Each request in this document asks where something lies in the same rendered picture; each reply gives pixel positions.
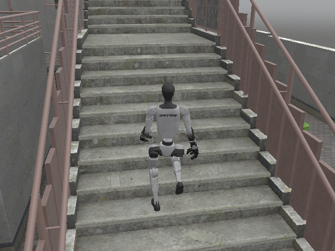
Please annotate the robot right hand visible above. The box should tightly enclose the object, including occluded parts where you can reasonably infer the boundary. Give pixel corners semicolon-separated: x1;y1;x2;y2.
186;147;199;159

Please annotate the right robot upper arm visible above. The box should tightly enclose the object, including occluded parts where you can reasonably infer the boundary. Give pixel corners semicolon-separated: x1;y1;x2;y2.
179;106;192;135

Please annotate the robot right forearm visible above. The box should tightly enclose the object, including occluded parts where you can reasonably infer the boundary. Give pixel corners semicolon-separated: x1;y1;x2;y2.
187;127;197;150

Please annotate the left robot upper arm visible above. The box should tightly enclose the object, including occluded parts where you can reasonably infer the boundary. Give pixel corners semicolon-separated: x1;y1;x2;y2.
144;106;157;134

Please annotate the robot left hand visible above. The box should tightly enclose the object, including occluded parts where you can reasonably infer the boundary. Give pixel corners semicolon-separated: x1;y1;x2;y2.
140;135;152;142

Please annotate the robot left forearm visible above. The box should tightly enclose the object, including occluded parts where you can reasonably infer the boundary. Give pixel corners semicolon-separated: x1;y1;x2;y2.
141;126;149;138

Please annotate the robot head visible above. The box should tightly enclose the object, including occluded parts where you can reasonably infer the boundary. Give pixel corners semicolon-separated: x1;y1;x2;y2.
159;83;177;109

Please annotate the left robot thigh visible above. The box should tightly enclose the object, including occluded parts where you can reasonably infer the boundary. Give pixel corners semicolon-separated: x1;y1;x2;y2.
148;144;160;178

